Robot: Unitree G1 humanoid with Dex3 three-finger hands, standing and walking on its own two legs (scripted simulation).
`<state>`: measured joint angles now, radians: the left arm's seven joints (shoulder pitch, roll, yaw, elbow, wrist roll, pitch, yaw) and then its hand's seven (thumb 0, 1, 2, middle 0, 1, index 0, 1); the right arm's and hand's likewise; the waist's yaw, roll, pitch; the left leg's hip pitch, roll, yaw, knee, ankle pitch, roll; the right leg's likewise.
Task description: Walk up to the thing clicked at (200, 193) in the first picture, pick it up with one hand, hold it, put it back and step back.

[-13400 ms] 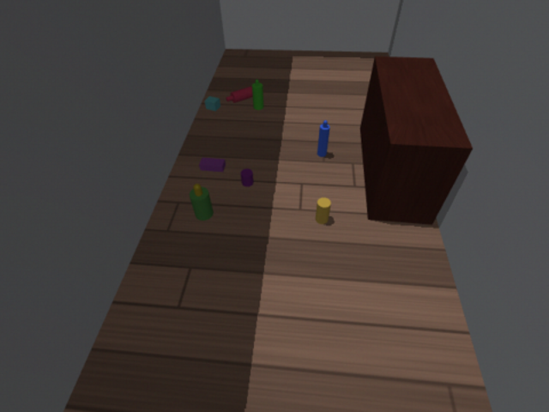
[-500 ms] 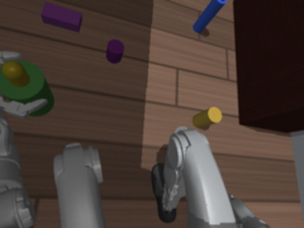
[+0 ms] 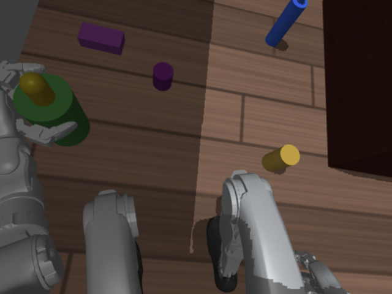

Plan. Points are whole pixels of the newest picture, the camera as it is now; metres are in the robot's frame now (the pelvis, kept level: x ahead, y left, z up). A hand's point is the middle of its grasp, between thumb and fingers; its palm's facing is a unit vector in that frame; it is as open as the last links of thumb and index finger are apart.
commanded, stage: settle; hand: left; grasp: from the side
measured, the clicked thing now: (52, 108) +0.48 +0.24 -0.07
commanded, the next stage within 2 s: lift in 0.50 s
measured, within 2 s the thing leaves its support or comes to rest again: neither
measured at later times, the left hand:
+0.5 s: hand (38, 106) +0.47 +0.25 -0.03, palm faces +0.21 -0.97 -0.08, open 11.9 cm
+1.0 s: hand (32, 101) +0.46 +0.24 +0.01, palm faces +0.18 -0.98 -0.08, open 11.9 cm
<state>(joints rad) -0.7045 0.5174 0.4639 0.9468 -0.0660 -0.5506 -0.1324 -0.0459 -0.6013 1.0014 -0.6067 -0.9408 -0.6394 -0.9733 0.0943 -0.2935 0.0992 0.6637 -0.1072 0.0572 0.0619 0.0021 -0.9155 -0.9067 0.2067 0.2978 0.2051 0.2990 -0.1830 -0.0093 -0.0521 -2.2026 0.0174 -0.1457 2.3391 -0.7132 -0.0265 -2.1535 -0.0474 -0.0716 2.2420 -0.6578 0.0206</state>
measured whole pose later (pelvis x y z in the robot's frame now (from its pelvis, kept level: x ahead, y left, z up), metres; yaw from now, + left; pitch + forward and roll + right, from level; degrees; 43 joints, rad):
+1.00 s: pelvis +0.01 -0.01 +0.05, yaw +3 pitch +35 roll -4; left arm -0.60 0.40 0.43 0.78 -0.10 -0.46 -0.16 -0.05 -0.61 1.03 -0.59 -0.98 -0.62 -1.01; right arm 0.13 -0.28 0.01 0.68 -0.05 0.01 0.02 0.00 -0.96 -0.91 0.21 0.30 0.20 0.30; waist -0.13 0.02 -0.12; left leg -2.07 0.02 -0.09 2.17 -0.71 -0.03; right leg -2.05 -0.05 -0.04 2.11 -0.67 0.01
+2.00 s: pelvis +0.05 +0.01 +0.30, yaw +5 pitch +18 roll -3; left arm -0.18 0.25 0.16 0.45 -0.14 -0.30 -0.02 -0.05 -0.61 1.03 -0.59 -0.97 -0.62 -1.00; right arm 0.21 -0.23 0.02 0.66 0.02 -0.05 -0.04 0.01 -0.92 -0.90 0.21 0.30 0.20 0.30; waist -0.06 0.01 -0.12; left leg -1.06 0.05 -0.04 1.28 -0.55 -0.01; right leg -1.03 -0.03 -0.06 1.21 -0.50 0.02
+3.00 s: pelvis +0.08 +0.00 +0.37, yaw +5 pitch +9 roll -2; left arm -0.09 0.21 0.15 0.45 -0.15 -0.33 -0.03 -0.05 -0.61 1.03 -0.59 -0.97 -0.62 -1.00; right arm 0.23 -0.21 0.02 0.66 0.00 -0.03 -0.07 0.01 -0.93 -0.91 0.21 0.30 0.20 0.30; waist -0.05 0.00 -0.04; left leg -0.62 0.06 -0.02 0.92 -0.46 -0.03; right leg -0.60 -0.02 -0.05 0.88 -0.42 0.01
